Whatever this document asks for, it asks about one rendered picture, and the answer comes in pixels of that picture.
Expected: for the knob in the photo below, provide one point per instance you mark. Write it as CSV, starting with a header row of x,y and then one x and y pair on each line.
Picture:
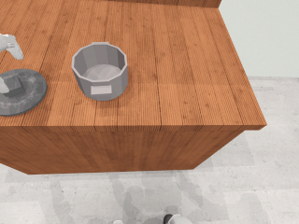
x,y
14,85

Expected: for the right robot shin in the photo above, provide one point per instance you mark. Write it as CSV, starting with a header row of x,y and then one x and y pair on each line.
x,y
177,215

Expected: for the lid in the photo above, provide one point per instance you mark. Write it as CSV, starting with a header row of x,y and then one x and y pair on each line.
x,y
35,88

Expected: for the robot left hand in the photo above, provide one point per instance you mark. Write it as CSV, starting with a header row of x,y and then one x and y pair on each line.
x,y
9,43

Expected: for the table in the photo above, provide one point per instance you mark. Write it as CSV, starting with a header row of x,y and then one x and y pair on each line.
x,y
187,96

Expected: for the pot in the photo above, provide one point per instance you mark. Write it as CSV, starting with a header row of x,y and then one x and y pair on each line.
x,y
101,71

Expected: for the robot right foot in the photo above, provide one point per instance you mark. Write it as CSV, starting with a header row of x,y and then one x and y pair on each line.
x,y
166,218

